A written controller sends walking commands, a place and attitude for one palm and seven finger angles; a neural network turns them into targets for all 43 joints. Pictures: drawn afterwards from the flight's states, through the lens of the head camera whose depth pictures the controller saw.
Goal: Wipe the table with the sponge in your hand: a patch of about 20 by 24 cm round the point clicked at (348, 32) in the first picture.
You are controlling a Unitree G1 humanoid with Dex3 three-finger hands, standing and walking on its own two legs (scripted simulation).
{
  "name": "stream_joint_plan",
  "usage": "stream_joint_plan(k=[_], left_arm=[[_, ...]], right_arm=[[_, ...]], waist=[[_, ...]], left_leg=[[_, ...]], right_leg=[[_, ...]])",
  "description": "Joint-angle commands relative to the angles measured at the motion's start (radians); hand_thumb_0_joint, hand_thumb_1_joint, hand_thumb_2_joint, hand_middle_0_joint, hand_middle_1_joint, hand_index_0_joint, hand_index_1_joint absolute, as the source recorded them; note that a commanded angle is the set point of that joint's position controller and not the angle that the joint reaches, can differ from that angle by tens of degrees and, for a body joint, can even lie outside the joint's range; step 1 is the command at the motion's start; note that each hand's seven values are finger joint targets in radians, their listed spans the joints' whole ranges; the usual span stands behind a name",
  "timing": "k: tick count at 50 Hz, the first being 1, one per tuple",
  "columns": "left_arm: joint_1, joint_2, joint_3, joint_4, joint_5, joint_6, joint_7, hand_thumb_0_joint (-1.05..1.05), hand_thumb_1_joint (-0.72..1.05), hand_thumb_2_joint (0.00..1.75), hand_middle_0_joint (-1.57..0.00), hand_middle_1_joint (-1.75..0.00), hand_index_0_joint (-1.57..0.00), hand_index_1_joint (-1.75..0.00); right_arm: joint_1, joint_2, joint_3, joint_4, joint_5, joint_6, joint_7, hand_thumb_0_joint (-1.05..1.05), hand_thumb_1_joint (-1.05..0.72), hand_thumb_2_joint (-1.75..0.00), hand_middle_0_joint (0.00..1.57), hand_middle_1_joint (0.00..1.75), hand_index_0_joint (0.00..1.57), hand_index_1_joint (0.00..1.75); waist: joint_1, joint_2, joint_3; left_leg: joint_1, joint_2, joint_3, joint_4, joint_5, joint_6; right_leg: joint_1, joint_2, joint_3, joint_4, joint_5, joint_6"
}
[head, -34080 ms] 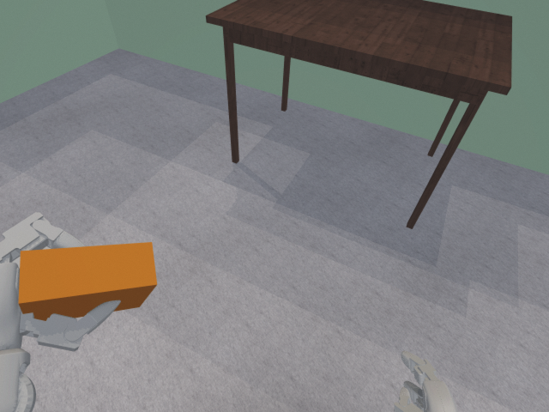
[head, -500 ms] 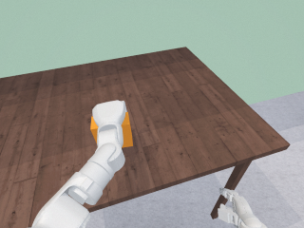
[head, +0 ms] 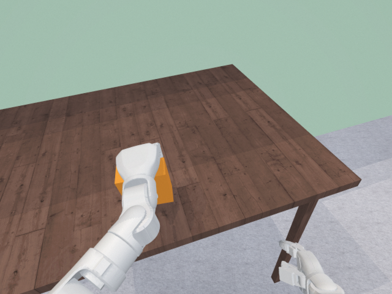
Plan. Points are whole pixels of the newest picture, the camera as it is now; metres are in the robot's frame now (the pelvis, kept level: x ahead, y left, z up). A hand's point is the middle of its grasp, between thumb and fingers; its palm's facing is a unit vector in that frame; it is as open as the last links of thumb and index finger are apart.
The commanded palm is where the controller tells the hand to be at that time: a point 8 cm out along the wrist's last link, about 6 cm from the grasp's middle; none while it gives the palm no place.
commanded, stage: wipe back along the third lane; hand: left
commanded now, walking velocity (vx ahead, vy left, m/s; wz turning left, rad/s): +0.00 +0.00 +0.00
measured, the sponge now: (148, 189) +0.34 +0.16 +0.04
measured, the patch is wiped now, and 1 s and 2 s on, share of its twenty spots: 0.95 1.00 1.00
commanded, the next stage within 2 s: slide back across to the middle lane in 0.44 s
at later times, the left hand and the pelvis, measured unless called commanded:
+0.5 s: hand (152, 189) +0.30 +0.13 +0.09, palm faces +0.09 -0.14 -0.99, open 8.9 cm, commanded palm +0.25 +0.12 +0.13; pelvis +0.00 -0.02 +0.00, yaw -1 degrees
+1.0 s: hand (133, 202) +0.26 +0.16 +0.10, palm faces +0.12 -0.29 -0.95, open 8.9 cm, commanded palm +0.22 +0.17 +0.16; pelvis -0.01 -0.02 +0.00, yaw -2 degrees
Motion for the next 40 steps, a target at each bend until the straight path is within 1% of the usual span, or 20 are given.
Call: stream_joint_plan(k=[1,4,6,7,10,11,13,16,18,19,21,24,30,31,32,34,36,37,39,40], left_arm=[[-0.142,0.072,0.084,-0.117,-0.022,-0.005,-0.021,0.0,0.1,1.3,-1.2,-1.6,-1.2,-1.6],[-0.11,0.026,0.029,-0.132,-0.027,-0.005,-0.029,0.0,0.1,1.3,-1.2,-1.6,-1.2,-1.6],[-0.109,0.071,0.076,-0.159,-0.033,-0.009,-0.031,0.0,0.1,1.3,-1.2,-1.6,-1.2,-1.6],[-0.11,0.024,0.024,-0.155,-0.027,-0.01,-0.033,0.0,0.1,1.3,-1.2,-1.6,-1.2,-1.6],[-0.059,0.021,0.015,-0.194,-0.033,-0.018,-0.037,0.0,0.1,1.3,-1.2,-1.6,-1.2,-1.6],[-0.039,0.053,0.055,-0.213,-0.038,-0.021,-0.037,0.0,0.1,1.3,-1.2,-1.6,-1.2,-1.6],[-0.026,0.005,0.002,-0.205,-0.037,-0.025,-0.038,0.0,0.1,1.3,-1.2,-1.6,-1.2,-1.6],[-0.013,0.058,0.055,-0.252,-0.045,-0.036,-0.04,0.0,0.1,1.3,-1.2,-1.6,-1.2,-1.6],[0.0,0.013,0.007,-0.239,-0.042,-0.038,-0.038,0.0,0.1,1.3,-1.2,-1.6,-1.2,-1.6],[0.01,-0.008,-0.013,-0.25,-0.044,-0.041,-0.041,0.0,0.1,1.3,-1.2,-1.6,-1.2,-1.6],[0.052,0.048,0.047,-0.297,-0.049,-0.049,-0.036,0.0,0.1,1.3,-1.2,-1.6,-1.2,-1.6],[0.135,-0.009,-0.01,-0.332,-0.056,-0.055,-0.036,0.0,0.1,1.3,-1.2,-1.6,-1.2,-1.6],[0.157,0.07,0.057,-0.424,-0.059,-0.069,-0.027,0.0,0.1,1.3,-1.2,-1.6,-1.2,-1.6],[0.139,0.129,0.119,-0.454,-0.062,-0.073,-0.021,0.0,0.1,1.3,-1.2,-1.6,-1.2,-1.6],[0.106,0.093,0.076,-0.474,-0.053,-0.073,-0.02,0.0,0.1,1.3,-1.2,-1.6,-1.2,-1.6],[0.193,0.127,0.125,-0.463,-0.065,-0.078,-0.017,0.0,0.1,1.3,-1.2,-1.6,-1.2,-1.6],[0.171,0.173,0.165,-0.511,-0.064,-0.082,-0.02,0.0,0.1,1.3,-1.2,-1.6,-1.2,-1.6],[0.152,0.162,0.152,-0.545,-0.061,-0.083,-0.019,0.0,0.1,1.3,-1.2,-1.6,-1.2,-1.6],[0.201,0.17,0.162,-0.55,-0.069,-0.086,-0.022,0.0,0.1,1.3,-1.2,-1.6,-1.2,-1.6],[0.213,0.209,0.199,-0.565,-0.069,-0.088,-0.022,0.0,0.1,1.3,-1.2,-1.6,-1.2,-1.6]], right_arm=[[-0.253,-0.1,-0.042,-0.182,0.005,-0.051,-0.006,0.0,-0.9,-0.9,0.2,0.3,0.2,0.3],[-0.256,-0.097,-0.04,-0.188,0.009,-0.053,-0.003,0.0,-0.9,-0.9,0.2,0.3,0.2,0.3],[-0.264,-0.099,-0.041,-0.193,0.009,-0.053,-0.005,0.0,-0.9,-0.9,0.2,0.3,0.2,0.3],[-0.262,-0.096,-0.041,-0.192,0.009,-0.054,-0.005,0.0,-0.9,-0.9,0.2,0.3,0.2,0.3],[-0.259,-0.097,-0.044,-0.2,0.008,-0.058,0.002,0.0,-0.9,-0.9,0.2,0.3,0.2,0.3],[-0.266,-0.096,-0.046,-0.205,0.007,-0.058,0.003,0.0,-0.9,-0.9,0.2,0.3,0.2,0.3],[-0.262,-0.094,-0.045,-0.201,0.009,-0.06,0.005,0.0,-0.9,-0.9,0.2,0.3,0.2,0.3],[-0.269,-0.098,-0.047,-0.204,0.006,-0.061,0.002,0.0,-0.9,-0.9,0.2,0.3,0.2,0.3],[-0.262,-0.094,-0.048,-0.2,0.008,-0.063,0.003,0.0,-0.9,-0.9,0.2,0.3,0.2,0.3],[-0.263,-0.094,-0.047,-0.202,0.008,-0.064,0.006,0.0,-0.9,-0.9,0.2,0.3,0.2,0.3],[-0.268,-0.095,-0.051,-0.21,0.005,-0.064,0.008,0.0,-0.9,-0.9,0.2,0.3,0.2,0.3],[-0.267,-0.089,-0.05,-0.218,0.006,-0.063,0.021,0.0,-0.9,-0.9,0.2,0.3,0.2,0.3],[-0.269,-0.088,-0.048,-0.216,0.002,-0.058,0.013,0.0,-0.9,-0.9,0.2,0.3,0.2,0.3],[-0.275,-0.093,-0.048,-0.216,0.0,-0.057,0.007,0.0,-0.9,-0.9,0.2,0.3,0.2,0.3],[-0.275,-0.086,-0.046,-0.218,-0.002,-0.059,0.004,0.0,-0.9,-0.9,0.2,0.3,0.2,0.3],[-0.266,-0.085,-0.043,-0.215,-0.001,-0.06,-0.001,0.0,-0.9,-0.9,0.2,0.3,0.2,0.3],[-0.27,-0.089,-0.042,-0.219,-0.004,-0.058,-0.008,0.0,-0.9,-0.9,0.2,0.3,0.2,0.3],[-0.267,-0.085,-0.042,-0.224,-0.006,-0.058,-0.01,0.0,-0.9,-0.9,0.2,0.3,0.2,0.3],[-0.267,-0.085,-0.039,-0.225,-0.006,-0.059,-0.014,0.0,-0.9,-0.9,0.2,0.3,0.2,0.3],[-0.265,-0.087,-0.041,-0.222,-0.006,-0.059,-0.016,0.0,-0.9,-0.9,0.2,0.3,0.2,0.3]], waist=[[0.006,-0.171,-0.139],[-0.004,-0.163,-0.114],[0.001,-0.168,-0.099],[-0.008,-0.156,-0.095],[0.001,-0.149,-0.118],[0.007,-0.165,-0.112],[-0.003,-0.175,-0.089],[0.005,-0.184,-0.085],[-0.004,-0.19,-0.069],[-0.004,-0.182,-0.062],[0.013,-0.188,-0.093],[0.011,-0.197,-0.095],[0.015,-0.187,-0.076],[0.017,-0.184,-0.074],[0.012,-0.17,-0.097],[0.022,-0.172,-0.066],[0.024,-0.149,-0.07],[0.022,-0.132,-0.104],[0.023,-0.13,-0.082],[0.029,-0.115,-0.086]], left_leg=[[-0.01,-0.018,-0.023,-0.041,0.232,0.034],[-0.005,-0.017,-0.012,-0.038,0.225,0.033],[-0.017,-0.017,-0.024,-0.048,0.198,0.034],[-0.006,-0.019,-0.013,-0.042,0.198,0.035],[0.003,-0.022,-0.011,-0.036,0.214,0.036],[-0.003,-0.022,-0.018,-0.04,0.211,0.037],[-0.002,-0.021,-0.01,-0.035,0.201,0.037],[-0.002,-0.021,-0.017,-0.043,0.185,0.038],[0.005,-0.02,-0.009,-0.036,0.187,0.039],[0.006,-0.018,-0.01,-0.037,0.193,0.039],[0.01,-0.021,-0.015,-0.036,0.208,0.041],[0.016,-0.019,-0.007,-0.024,0.247,0.04],[0.02,-0.019,-0.006,-0.024,0.247,0.04],[0.026,-0.016,-0.016,-0.03,0.238,0.04],[0.032,-0.02,-0.003,-0.024,0.246,0.045],[0.03,-0.017,-0.01,-0.031,0.256,0.04],[0.043,-0.017,-0.017,-0.038,0.254,0.041],[0.048,-0.018,-0.008,-0.034,0.27,0.043],[0.047,-0.018,-0.01,-0.037,0.275,0.04],[0.051,-0.017,-0.014,-0.038,0.276,0.037]], right_leg=[[0.119,0.0,0.07,-0.065,0.269,-0.029],[0.11,-0.006,0.059,-0.067,0.255,-0.021],[0.101,0.0,0.082,-0.083,0.206,-0.025],[0.095,-0.007,0.068,-0.076,0.204,-0.021],[0.112,-0.005,0.072,-0.074,0.231,-0.021],[0.116,-0.001,0.088,-0.083,0.226,-0.023],[0.099,-0.005,0.074,-0.081,0.212,-0.018],[0.102,-0.002,0.103,-0.1,0.181,-0.019],[0.087,-0.005,0.085,-0.095,0.179,-0.014],[0.084,-0.005,0.081,-0.092,0.19,-0.015],[0.114,-0.001,0.106,-0.093,0.217,-0.019],[0.131,-0.004,0.087,-0.071,0.298,-0.014],[0.135,-0.005,0.114,-0.079,0.307,-0.012],[0.126,0.001,0.135,-0.089,0.276,-0.018],[0.142,-0.007,0.122,-0.078,0.297,-0.012],[0.141,-0.003,0.124,-0.082,0.309,-0.014],[0.138,0.002,0.145,-0.092,0.289,-0.02],[0.163,-0.005,0.134,-0.079,0.321,-0.018],[0.162,-0.005,0.141,-0.085,0.334,-0.018],[0.164,-0.003,0.149,-0.084,0.326,-0.021]])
